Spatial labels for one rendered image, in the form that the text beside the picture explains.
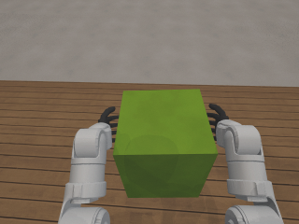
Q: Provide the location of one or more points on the carton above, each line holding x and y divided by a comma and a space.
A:
164, 146

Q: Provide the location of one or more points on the robot left forearm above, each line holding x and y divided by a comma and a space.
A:
87, 172

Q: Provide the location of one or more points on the robot right forearm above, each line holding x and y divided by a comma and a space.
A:
246, 167

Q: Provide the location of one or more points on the robot right upper arm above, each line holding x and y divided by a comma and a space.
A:
251, 214

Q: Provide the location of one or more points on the robot left upper arm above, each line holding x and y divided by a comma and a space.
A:
85, 215

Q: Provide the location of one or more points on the robot right hand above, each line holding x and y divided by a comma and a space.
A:
221, 116

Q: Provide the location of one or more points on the robot left hand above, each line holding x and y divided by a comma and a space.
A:
105, 119

